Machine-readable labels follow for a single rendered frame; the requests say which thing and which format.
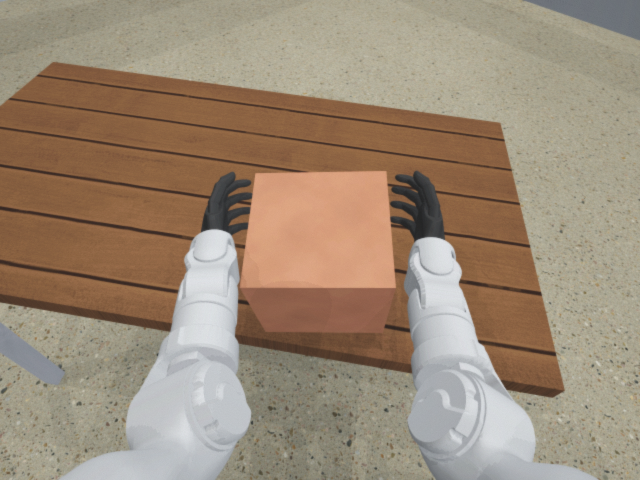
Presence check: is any robot right hand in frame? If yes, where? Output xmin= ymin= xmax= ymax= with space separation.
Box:
xmin=390 ymin=171 xmax=445 ymax=242

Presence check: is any carton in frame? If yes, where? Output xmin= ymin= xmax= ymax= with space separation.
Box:
xmin=240 ymin=171 xmax=396 ymax=333

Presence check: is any robot right upper arm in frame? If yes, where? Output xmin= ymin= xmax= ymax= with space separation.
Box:
xmin=407 ymin=369 xmax=599 ymax=480

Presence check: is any robot right forearm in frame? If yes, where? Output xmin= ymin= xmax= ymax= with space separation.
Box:
xmin=404 ymin=237 xmax=516 ymax=403

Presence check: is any robot left forearm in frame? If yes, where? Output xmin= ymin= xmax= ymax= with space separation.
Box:
xmin=126 ymin=229 xmax=240 ymax=442

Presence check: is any robot left hand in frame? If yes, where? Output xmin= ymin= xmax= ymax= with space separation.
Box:
xmin=201 ymin=172 xmax=253 ymax=236

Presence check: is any table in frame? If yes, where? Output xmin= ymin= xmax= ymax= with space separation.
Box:
xmin=0 ymin=62 xmax=565 ymax=398

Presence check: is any robot left upper arm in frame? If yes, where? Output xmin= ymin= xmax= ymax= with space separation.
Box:
xmin=58 ymin=360 xmax=251 ymax=480

